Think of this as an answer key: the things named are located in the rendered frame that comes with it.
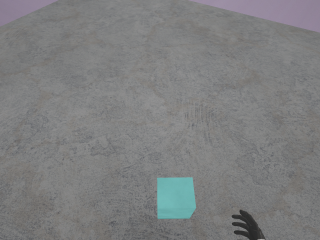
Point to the carton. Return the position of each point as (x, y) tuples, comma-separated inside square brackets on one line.
[(175, 198)]

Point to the right robot hand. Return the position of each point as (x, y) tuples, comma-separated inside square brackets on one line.
[(254, 232)]

